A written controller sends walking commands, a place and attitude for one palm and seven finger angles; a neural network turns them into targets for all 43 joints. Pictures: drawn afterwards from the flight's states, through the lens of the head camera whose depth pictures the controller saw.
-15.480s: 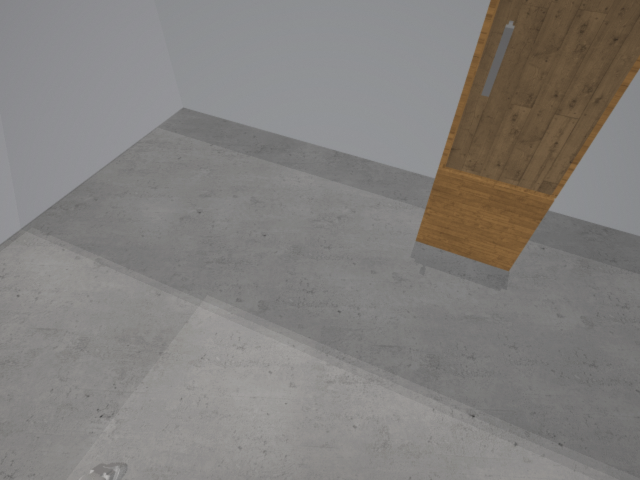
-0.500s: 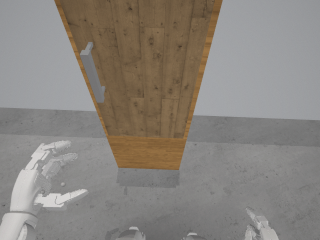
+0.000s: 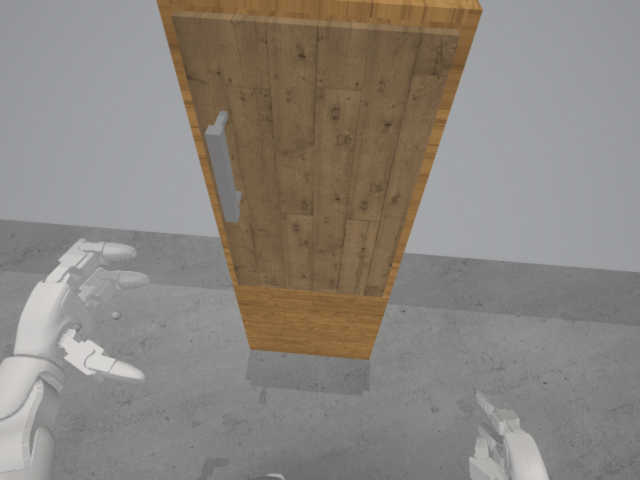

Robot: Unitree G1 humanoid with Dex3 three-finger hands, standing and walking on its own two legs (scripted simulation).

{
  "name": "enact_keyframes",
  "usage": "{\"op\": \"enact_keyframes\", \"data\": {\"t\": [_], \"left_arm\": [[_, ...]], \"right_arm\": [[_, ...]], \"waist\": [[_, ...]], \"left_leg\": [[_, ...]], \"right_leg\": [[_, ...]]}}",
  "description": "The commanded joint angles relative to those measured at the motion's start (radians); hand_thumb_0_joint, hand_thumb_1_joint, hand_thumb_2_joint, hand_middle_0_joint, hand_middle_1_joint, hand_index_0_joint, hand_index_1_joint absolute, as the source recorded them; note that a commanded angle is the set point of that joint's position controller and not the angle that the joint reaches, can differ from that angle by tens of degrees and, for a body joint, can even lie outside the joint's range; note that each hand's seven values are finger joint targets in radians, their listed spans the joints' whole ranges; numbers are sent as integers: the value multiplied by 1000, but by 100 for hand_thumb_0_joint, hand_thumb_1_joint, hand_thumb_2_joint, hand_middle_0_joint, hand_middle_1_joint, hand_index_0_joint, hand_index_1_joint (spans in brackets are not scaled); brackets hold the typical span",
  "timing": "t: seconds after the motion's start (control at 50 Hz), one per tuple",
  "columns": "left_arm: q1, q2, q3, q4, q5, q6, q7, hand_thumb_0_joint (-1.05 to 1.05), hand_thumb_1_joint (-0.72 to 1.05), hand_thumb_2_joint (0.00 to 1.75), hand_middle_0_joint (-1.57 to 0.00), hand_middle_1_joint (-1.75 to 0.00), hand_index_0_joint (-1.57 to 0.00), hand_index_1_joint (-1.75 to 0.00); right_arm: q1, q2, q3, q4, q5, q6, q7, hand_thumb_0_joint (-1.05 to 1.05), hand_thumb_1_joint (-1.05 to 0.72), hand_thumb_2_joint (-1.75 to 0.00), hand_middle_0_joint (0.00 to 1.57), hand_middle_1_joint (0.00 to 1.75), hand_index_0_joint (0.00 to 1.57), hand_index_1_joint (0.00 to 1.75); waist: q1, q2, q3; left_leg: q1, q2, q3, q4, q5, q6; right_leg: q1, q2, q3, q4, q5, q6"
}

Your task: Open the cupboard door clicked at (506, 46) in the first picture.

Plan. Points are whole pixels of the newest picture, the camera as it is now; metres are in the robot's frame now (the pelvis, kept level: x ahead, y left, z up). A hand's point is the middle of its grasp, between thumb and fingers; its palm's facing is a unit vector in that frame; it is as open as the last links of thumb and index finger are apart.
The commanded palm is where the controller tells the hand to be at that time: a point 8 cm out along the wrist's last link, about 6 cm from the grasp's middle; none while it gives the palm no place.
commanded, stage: raise the hand with hooked fingers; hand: left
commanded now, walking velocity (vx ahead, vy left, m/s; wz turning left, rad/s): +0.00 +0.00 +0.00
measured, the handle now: (227, 170) +0.53 +0.19 +0.07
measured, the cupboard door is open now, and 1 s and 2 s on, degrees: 0 0 0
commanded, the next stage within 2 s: move the hooked fingers beside the handle in 0.66 s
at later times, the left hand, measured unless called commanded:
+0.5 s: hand (123, 288) +0.30 +0.26 +0.09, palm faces +0.02 -1.00 -0.02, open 14.0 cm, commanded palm +0.27 +0.31 +0.09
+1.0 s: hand (135, 273) +0.32 +0.25 +0.09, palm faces +0.02 -1.00 -0.01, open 14.0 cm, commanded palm +0.30 +0.30 +0.09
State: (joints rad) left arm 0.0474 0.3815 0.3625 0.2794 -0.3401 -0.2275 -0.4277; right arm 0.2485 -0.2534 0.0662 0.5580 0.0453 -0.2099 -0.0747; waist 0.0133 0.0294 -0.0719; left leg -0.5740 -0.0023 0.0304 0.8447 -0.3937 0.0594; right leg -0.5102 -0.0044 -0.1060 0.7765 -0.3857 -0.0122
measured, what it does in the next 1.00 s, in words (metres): stands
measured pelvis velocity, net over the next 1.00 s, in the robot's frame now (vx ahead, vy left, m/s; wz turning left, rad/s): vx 0.00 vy -0.02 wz -0.01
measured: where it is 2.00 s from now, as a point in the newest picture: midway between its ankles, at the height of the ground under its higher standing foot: outside the picture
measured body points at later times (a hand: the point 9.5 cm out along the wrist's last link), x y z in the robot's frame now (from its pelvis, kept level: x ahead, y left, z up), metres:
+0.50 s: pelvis +0.00 -0.01 +0.01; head +0.04 -0.01 +0.46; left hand +0.29 +0.31 +0.09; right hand +0.14 -0.27 -0.07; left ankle +0.02 +0.08 -0.70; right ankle +0.00 -0.12 -0.70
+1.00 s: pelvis +0.00 -0.02 +0.01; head +0.04 -0.02 +0.45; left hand +0.31 +0.30 +0.10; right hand +0.15 -0.27 -0.08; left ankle +0.02 +0.08 -0.70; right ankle +0.00 -0.12 -0.70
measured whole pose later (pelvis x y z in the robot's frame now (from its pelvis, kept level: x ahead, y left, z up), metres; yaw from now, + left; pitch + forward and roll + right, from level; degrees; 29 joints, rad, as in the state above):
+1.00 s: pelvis +0.00 -0.02 +0.01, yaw +0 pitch +7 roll -1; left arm -0.19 0.43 0.42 0.55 -0.33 -0.23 -0.50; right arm 0.27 -0.28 0.05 0.59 0.05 -0.18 -0.09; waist 0.00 0.02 -0.05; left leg -0.55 0.01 0.03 0.79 -0.36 0.03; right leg -0.50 0.01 -0.10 0.75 -0.37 -0.04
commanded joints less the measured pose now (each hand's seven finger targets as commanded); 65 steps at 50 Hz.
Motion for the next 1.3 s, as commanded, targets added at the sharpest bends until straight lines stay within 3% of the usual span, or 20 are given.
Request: {"op": "enact_keyframes", "data": {"t": [0.0, 0.1, 0.14, 0.22, 0.36, 0.4, 0.48, 0.58, 0.6, 0.74, 0.78, 0.82, 0.9, 0.96, 1.0, 1.12, 1.18, 1.22, 1.28], "left_arm": [[-264, 255, 107, -147, -26, -47, -25, 0, -50, 30, -30, -120, -30, -120], [-335, 312, 144, -122, -28, -43, -48, 0, -50, 30, -30, -120, -30, -120], [-354, 328, 162, -80, -31, -34, -58, 0, -50, 30, -30, -120, -30, -120], [-308, 270, 121, -20, -41, -19, -87, 0, -50, 30, -30, -120, -30, -120], [-319, 316, 165, -85, -32, -50, -52, 0, -50, 30, -30, -120, -30, -120], [-330, 326, 175, -82, -35, -59, -43, 0, -50, 30, -30, -120, -30, -120], [-330, 310, 161, -91, -28, -72, -41, 0, -50, 30, -30, -120, -30, -120], [-332, 299, 150, -61, -35, -59, -57, 0, -50, 30, -30, -120, -30, -120], [-340, 304, 151, -54, -40, -56, -62, 0, -50, 30, -30, -120, -30, -120], [-345, 304, 152, -44, -37, -56, -67, 0, -50, 30, -30, -120, -30, -120], [-430, 302, 135, -30, -32, -62, -64, 0, -50, 30, -30, -120, -30, -120], [-482, 307, 129, -12, -28, -68, -64, 0, -50, 30, -30, -120, -30, -120], [-507, 354, 155, 51, -17, -74, -62, 0, -50, 30, -30, -120, -30, -120], [-520, 321, 124, 65, -9, -75, -68, 0, -50, 30, -30, -120, -30, -120], [-553, 330, 123, 103, -12, -71, -69, 0, -50, 30, -30, -120, -30, -120], [-544, 401, 193, 162, -4, -81, -67, 0, -50, 30, -30, -120, -30, -120], [-605, 394, 175, 178, 1, -93, -74, 0, -50, 30, -30, -120, -30, -120], [-624, 399, 178, 194, -5, -101, -83, 0, -50, 30, -30, -120, -30, -120], [-651, 402, 171, 232, 2, -107, -93, 0, -50, 30, -30, -120, -30, -120]], "right_arm": [[-28, -168, -70, -123, 5, -45, -22, 0, -90, -90, 20, 30, 20, 30], [-19, -173, -70, -116, 4, -47, -25, 0, -90, -90, 20, 30, 20, 30], [-12, -173, -71, -112, 5, -42, -27, 0, -90, -90, 20, 30, 20, 30], [-9, -178, -76, -121, 10, -41, -21, 0, -90, -90, 20, 30, 20, 30], [-3, -174, -83, -130, 3, -35, -14, 0, -90, -90, 20, 30, 20, 30], [-4, -176, -82, -127, 1, -31, -15, 0, -90, -90, 20, 30, 20, 30], [-7, -169, -82, -122, 4, -33, -18, 0, -90, -90, 20, 30, 20, 30], [-10, -170, -80, -118, 8, -30, -22, 0, -90, -90, 20, 30, 20, 30], [-9, -173, -78, -122, 5, -28, -23, 0, -90, -90, 20, 30, 20, 30], [-15, -169, -77, -125, 7, -27, -21, 0, -90, -90, 20, 30, 20, 30], [-14, -169, -76, -112, 9, -25, -26, 0, -90, -90, 20, 30, 20, 30], [-11, -171, -75, -107, 9, -22, -29, 0, -90, -90, 20, 30, 20, 30], [3, -177, -75, -95, 6, -14, -33, 0, -90, -90, 20, 30, 20, 30], [5, -171, -76, -97, 10, -10, -28, 0, -90, -90, 20, 30, 20, 30], [14, -177, -75, -95, 9, -3, -28, 0, -90, -90, 20, 30, 20, 30], [34, -182, -80, -103, 6, 21, -19, 0, -90, -90, 20, 30, 20, 30], [40, -181, -81, -99, 8, 31, -18, 0, -90, -90, 20, 30, 20, 30], [51, -185, -85, -98, 6, 36, -18, 0, -90, -90, 20, 30, 20, 30], [62, -189, -85, -94, 7, 45, -19, 0, -90, -90, 20, 30, 20, 30]], "waist": [[-12, 56, -180], [-3, 96, -224], [-6, 64, -221], [-4, 34, -197], [2, 64, -221], [-1, 35, -204], [-5, 86, -232], [-12, 56, -205], [-10, 24, -198], [-8, 46, -214], [-31, 38, -187], [-36, 37, -194], [-24, 28, -220], [-27, 71, -241], [-30, 30, -221], [-13, 15, -269], [-30, 63, -253], [-33, 33, -269], [-40, 51, -271]], "left_leg": [[195, 18, -106, -182, 232, -52], [244, 16, -103, -193, 291, -55], [241, 17, -100, -202, 281, -52], [225, 11, -87, -198, 291, -45], [226, 9, -74, -198, 277, -41], [203, 7, -70, -195, 255, -38], [226, 6, -61, -192, 262, -35], [202, 5, -59, -189, 238, -32], [187, 3, -60, -185, 240, -30], [179, 1, -52, -175, 242, -30], [179, 4, -56, -174, 215, -29], [177, 3, -57, -171, 202, -28], [164, 3, -57, -163, 215, -28], [189, 3, -54, -161, 245, -29], [162, 4, -57, -158, 239, -28], [133, 3, -45, -151, 274, -27], [136, 4, -43, -151, 245, -28], [134, 6, -44, -143, 258, -25], [124, 5, -43, -142, 238, -26]], "right_leg": [[34, 43, 33, -104, 164, -28], [67, 40, 38, -117, 203, -32], [70, 37, 37, -129, 205, -27], [72, 36, 42, -135, 229, -27], [83, 34, 53, -138, 219, -24], [94, 36, 61, -143, 208, -24], [99, 30, 68, -144, 224, -20], [94, 30, 72, -152, 214, -17], [108, 31, 77, -152, 220, -19], [108, 26, 84, -146, 230, -15], [74, 27, 84, -150, 202, -11], [73, 28, 91, -150, 185, -14], [97, 24, 97, -142, 199, -16], [82, 25, 89, -132, 238, -17], [84, 27, 91, -131, 236, -17], [126, 25, 100, -114, 292, -12], [85, 28, 98, -116, 255, -13], [94, 31, 103, -112, 273, -13], [70, 31, 100, -107, 248, -12]]}}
